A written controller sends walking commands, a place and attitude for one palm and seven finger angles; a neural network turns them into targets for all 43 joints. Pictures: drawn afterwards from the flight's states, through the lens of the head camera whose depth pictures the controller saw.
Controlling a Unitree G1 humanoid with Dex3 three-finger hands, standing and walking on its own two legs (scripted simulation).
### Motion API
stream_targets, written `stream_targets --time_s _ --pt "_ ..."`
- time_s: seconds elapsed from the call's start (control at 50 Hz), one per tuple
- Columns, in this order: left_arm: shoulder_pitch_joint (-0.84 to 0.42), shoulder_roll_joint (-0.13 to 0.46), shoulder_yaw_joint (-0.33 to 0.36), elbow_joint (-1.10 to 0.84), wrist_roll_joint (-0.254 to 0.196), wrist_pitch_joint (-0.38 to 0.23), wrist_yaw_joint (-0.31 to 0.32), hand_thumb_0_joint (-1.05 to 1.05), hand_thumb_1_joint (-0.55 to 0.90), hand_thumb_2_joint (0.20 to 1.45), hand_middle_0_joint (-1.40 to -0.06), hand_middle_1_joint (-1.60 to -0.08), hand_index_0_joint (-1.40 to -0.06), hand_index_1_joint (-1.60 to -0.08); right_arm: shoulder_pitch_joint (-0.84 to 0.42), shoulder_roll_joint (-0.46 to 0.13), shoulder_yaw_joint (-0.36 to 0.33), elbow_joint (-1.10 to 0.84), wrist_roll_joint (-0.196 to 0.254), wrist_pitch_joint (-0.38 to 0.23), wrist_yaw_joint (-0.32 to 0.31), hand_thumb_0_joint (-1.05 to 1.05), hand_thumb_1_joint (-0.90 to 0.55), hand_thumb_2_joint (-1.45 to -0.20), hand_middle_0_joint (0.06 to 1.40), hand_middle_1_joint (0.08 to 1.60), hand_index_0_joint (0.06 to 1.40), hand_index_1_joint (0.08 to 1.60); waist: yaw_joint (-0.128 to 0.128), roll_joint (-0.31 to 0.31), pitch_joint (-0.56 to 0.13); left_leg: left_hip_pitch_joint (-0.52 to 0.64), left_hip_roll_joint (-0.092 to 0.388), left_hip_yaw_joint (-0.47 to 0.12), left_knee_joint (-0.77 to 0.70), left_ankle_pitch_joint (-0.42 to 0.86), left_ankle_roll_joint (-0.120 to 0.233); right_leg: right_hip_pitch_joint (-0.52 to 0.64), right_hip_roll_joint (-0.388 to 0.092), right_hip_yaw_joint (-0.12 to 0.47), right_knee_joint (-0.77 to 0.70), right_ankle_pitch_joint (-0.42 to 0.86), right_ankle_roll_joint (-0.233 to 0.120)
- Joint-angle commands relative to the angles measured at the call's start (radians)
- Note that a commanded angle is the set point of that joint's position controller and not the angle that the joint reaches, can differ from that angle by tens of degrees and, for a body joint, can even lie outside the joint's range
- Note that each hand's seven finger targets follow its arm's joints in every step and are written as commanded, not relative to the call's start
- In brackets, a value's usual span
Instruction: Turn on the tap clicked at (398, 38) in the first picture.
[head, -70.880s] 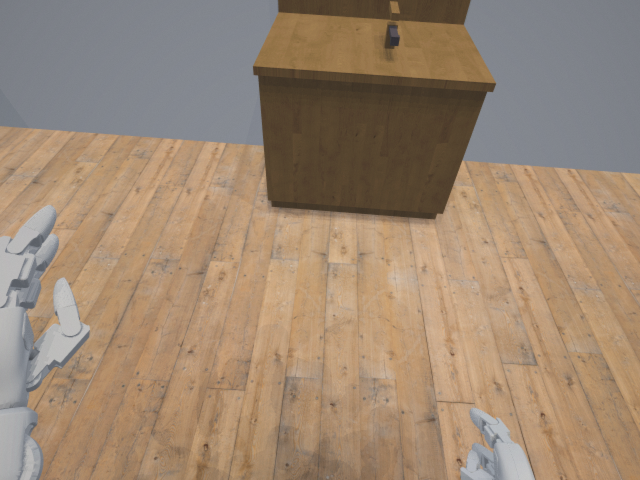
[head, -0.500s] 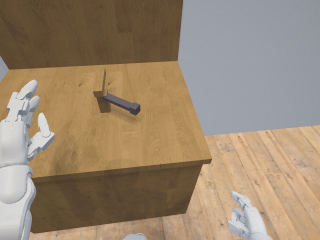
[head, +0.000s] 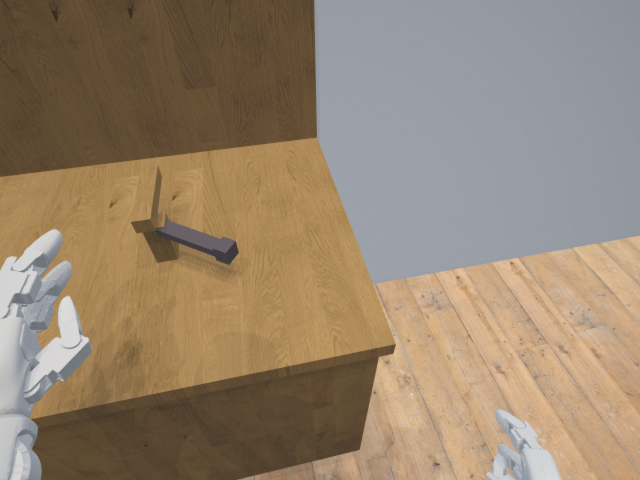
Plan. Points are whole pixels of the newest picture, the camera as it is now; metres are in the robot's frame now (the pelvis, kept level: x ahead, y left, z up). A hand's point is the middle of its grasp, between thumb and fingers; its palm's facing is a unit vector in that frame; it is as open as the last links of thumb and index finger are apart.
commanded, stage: turn the palm inward beside the body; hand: left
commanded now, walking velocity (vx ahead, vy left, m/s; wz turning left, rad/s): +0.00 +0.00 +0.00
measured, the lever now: (225, 250) +0.43 +0.20 +0.03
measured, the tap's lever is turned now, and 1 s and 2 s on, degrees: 53 53 53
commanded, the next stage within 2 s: reach beside the lever's end, fingers flat in 1.22 s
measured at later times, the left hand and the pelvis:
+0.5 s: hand (76, 387) +0.16 +0.24 +0.14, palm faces +0.43 -0.88 -0.18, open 7.4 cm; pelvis -0.02 +0.01 +0.00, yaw +1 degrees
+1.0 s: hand (89, 398) +0.15 +0.22 +0.14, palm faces +0.44 -0.89 -0.14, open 7.4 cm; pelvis -0.02 +0.00 +0.00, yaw +1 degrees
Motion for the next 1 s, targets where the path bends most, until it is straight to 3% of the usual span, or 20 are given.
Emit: stream_targets --time_s 0.0,0.02,0.1,0.12,0.3,0.32,0.4,0.42,0.46,0.5,0.52,0.7,0.72,0.76,0.8,0.82,0.86,0.9,0.92,0.98 --pt "-0.015 0.177 0.13 -0.231 -0.016 -0.077 0.029 0.0 0.9 0.9 -0.2 -0.3 -0.2 -0.3 -0.105 -0.094 -0.028 -0.157 0.003 -0.074 -0.007 0.0 -0.9 -0.9 0.2 0.3 0.2 0.3 0.02 0.002 -0.152 0.242 0.0 0.012 -0.015 0.358 0.04 -0.089 -0.065 0.013 -0.091 0.577 0.059" --pt "-0.013 0.135 0.093 -0.236 -0.02 -0.076 0.03 0.0 0.9 0.9 -0.2 -0.3 -0.2 -0.3 -0.106 -0.092 -0.028 -0.167 0.006 -0.073 -0.006 0.0 -0.9 -0.9 0.2 0.3 0.2 0.3 0.013 0.003 -0.146 0.24 0.003 0.012 -0.017 0.355 0.039 -0.099 -0.066 0.008 -0.092 0.559 0.059" --pt "0.004 0.138 0.081 -0.252 -0.012 -0.054 0.048 0.0 0.9 0.9 -0.2 -0.3 -0.2 -0.3 -0.114 -0.093 -0.024 -0.171 0.009 -0.07 -0.01 0.0 -0.9 -0.9 0.2 0.3 0.2 0.3 0.025 0.018 -0.134 0.248 0.011 -0.007 -0.04 0.34 0.035 -0.117 -0.055 0.0 -0.097 0.457 0.05" --pt "-0.014 0.098 0.036 -0.268 -0.012 -0.05 0.049 0.0 0.9 0.9 -0.2 -0.3 -0.2 -0.3 -0.119 -0.088 -0.02 -0.182 0.01 -0.069 -0.009 0.0 -0.9 -0.9 0.2 0.3 0.2 0.3 0.013 0.018 -0.138 0.256 0.014 -0.009 -0.047 0.326 0.033 -0.125 -0.057 -0.005 -0.096 0.436 0.05" --pt "-0.027 0.108 0.021 -0.28 0.001 0.006 0.091 0.0 0.9 0.9 -0.2 -0.3 -0.2 -0.3 -0.166 -0.082 0.004 -0.19 0.013 -0.054 -0.023 0.0 -0.9 -0.9 0.2 0.3 0.2 0.3 0.022 0.017 -0.077 0.229 0.019 -0.041 -0.106 0.136 0.031 -0.151 -0.045 -0.001 -0.143 0.22 0.043" --pt "-0.038 0.068 -0.019 -0.278 -0.001 0.012 0.091 0.0 0.9 0.9 -0.2 -0.3 -0.2 -0.3 -0.178 -0.075 0.009 -0.198 0.016 -0.053 -0.024 0.0 -0.9 -0.9 0.2 0.3 0.2 0.3 0.014 0.021 -0.062 0.224 0.017 -0.038 -0.111 0.099 0.031 -0.158 -0.048 -0.002 -0.147 0.192 0.044" --pt "-0.043 0.1 0.004 -0.287 -0.007 0.023 0.103 0.0 0.9 0.9 -0.2 -0.3 -0.2 -0.3 -0.196 -0.077 0.014 -0.191 0.015 -0.057 -0.031 0.0 -0.9 -0.9 0.2 0.3 0.2 0.3 0.02 0.023 -0.048 0.212 0.011 -0.041 -0.12 0.019 0.036 -0.161 -0.048 0.011 -0.177 0.124 0.044" --pt "-0.041 0.06 -0.034 -0.289 -0.009 0.024 0.103 0.0 0.9 0.9 -0.2 -0.3 -0.2 -0.3 -0.207 -0.069 0.018 -0.198 0.017 -0.059 -0.03 0.0 -0.9 -0.9 0.2 0.3 0.2 0.3 0.014 0.022 -0.051 0.215 0.01 -0.037 -0.118 0.006 0.036 -0.164 -0.051 0.012 -0.177 0.11 0.045" --pt "-0.038 0.061 -0.039 -0.292 -0.008 0.021 0.109 0.0 0.9 0.9 -0.2 -0.3 -0.2 -0.3 -0.209 -0.072 0.021 -0.196 0.015 -0.063 -0.029 0.0 -0.9 -0.9 0.2 0.3 0.2 0.3 0.015 0.024 -0.039 0.207 0.009 -0.043 -0.12 -0.02 0.035 -0.169 -0.05 0.012 -0.178 0.087 0.043" --pt "-0.014 0.093 -0.012 -0.303 -0.004 0.021 0.116 0.0 0.9 0.9 -0.2 -0.3 -0.2 -0.3 -0.207 -0.073 0.019 -0.191 0.014 -0.069 -0.028 0.0 -0.9 -0.9 0.2 0.3 0.2 0.3 0.023 0.04 -0.035 0.202 0.008 -0.041 -0.117 -0.028 0.036 -0.167 -0.051 0.018 -0.188 0.081 0.042" --pt "-0.015 0.047 -0.056 -0.313 -0.01 0.021 0.116 0.0 0.9 0.9 -0.2 -0.3 -0.2 -0.3 -0.218 -0.067 0.024 -0.2 0.017 -0.07 -0.028 0.0 -0.9 -0.9 0.2 0.3 0.2 0.3 0.014 0.04 -0.032 0.2 0.005 -0.04 -0.118 -0.046 0.036 -0.171 -0.054 0.016 -0.184 0.066 0.043" --pt "-0.008 0.081 -0.017 -0.301 -0.031 0.024 0.138 0.0 0.9 0.9 -0.2 -0.3 -0.2 -0.3 -0.217 -0.076 0.018 -0.182 0.015 -0.091 -0.03 0.0 -0.9 -0.9 0.2 0.3 0.2 0.3 0.017 0.017 0.012 0.167 -0.003 -0.033 -0.079 -0.06 0.039 -0.193 -0.064 0.049 -0.231 0.001 0.047" --pt "-0.017 0.036 -0.06 -0.307 -0.036 0.024 0.133 0.0 0.9 0.9 -0.2 -0.3 -0.2 -0.3 -0.226 -0.069 0.022 -0.188 0.017 -0.095 -0.031 0.0 -0.9 -0.9 0.2 0.3 0.2 0.3 0.008 0.011 0.008 0.176 -0.005 -0.032 -0.079 -0.058 0.039 -0.189 -0.068 0.051 -0.227 -0.003 0.047" --pt "-0.013 0.046 -0.049 -0.297 -0.044 0.031 0.131 0.0 0.9 0.9 -0.2 -0.3 -0.2 -0.3 -0.228 -0.075 0.02 -0.186 0.016 -0.101 -0.032 0.0 -0.9 -0.9 0.2 0.3 0.2 0.3 0.015 -0.008 0.001 0.171 -0.004 -0.034 -0.073 -0.046 0.039 -0.185 -0.07 0.058 -0.232 -0.002 0.047" --pt "-0.01 0.072 -0.03 -0.316 -0.042 0.042 0.131 0.0 0.9 0.9 -0.2 -0.3 -0.2 -0.3 -0.219 -0.075 0.017 -0.176 0.019 -0.107 -0.032 0.0 -0.9 -0.9 0.2 0.3 0.2 0.3 0.022 0.047 -0.014 0.188 -0.003 -0.03 -0.073 -0.025 0.039 -0.171 -0.072 0.061 -0.237 0.029 0.044" --pt "-0.007 0.036 -0.063 -0.316 -0.042 0.045 0.128 0.0 0.9 0.9 -0.2 -0.3 -0.2 -0.3 -0.22 -0.071 0.023 -0.182 0.018 -0.108 -0.031 0.0 -0.9 -0.9 0.2 0.3 0.2 0.3 0.015 0.031 -0.009 0.193 -0.004 -0.034 -0.079 -0.018 0.039 -0.17 -0.071 0.05 -0.223 0.049 0.044" --pt "0.004 0.052 -0.044 -0.313 -0.044 0.046 0.13 0.0 0.9 0.9 -0.2 -0.3 -0.2 -0.3 -0.217 -0.076 0.022 -0.184 0.014 -0.111 -0.03 0.0 -0.9 -0.9 0.2 0.3 0.2 0.3 0.017 -0.009 -0.018 0.188 -0.004 -0.034 -0.074 0.009 0.042 -0.165 -0.068 0.048 -0.218 0.087 0.047" --pt "0.016 0.078 -0.015 -0.307 -0.041 0.05 0.131 0.0 0.9 0.9 -0.2 -0.3 -0.2 -0.3 -0.2 -0.08 0.017 -0.174 0.014 -0.109 -0.028 0.0 -0.9 -0.9 0.2 0.3 0.2 0.3 0.023 0.001 -0.019 0.194 -0.003 -0.029 -0.069 0.041 0.041 -0.15 -0.069 0.053 -0.224 0.125 0.045" --pt "0.012 0.039 -0.045 -0.31 -0.046 0.05 0.126 0.0 0.9 0.9 -0.2 -0.3 -0.2 -0.3 -0.21 -0.074 0.02 -0.182 0.015 -0.108 -0.028 0.0 -0.9 -0.9 0.2 0.3 0.2 0.3 0.017 -0.01 -0.023 0.199 -0.003 -0.027 -0.072 0.047 0.04 -0.152 -0.069 0.044 -0.21 0.142 0.048" --pt "0.01 0.045 -0.032 -0.301 -0.049 0.046 0.126 0.0 0.9 0.9 -0.2 -0.3 -0.2 -0.3 -0.203 -0.079 0.017 -0.182 0.011 -0.105 -0.026 0.0 -0.9 -0.9 0.2 0.3 0.2 0.3 0.019 -0.006 -0.038 0.207 -0.003 -0.022 -0.062 0.087 0.042 -0.145 -0.067 0.042 -0.198 0.203 0.049"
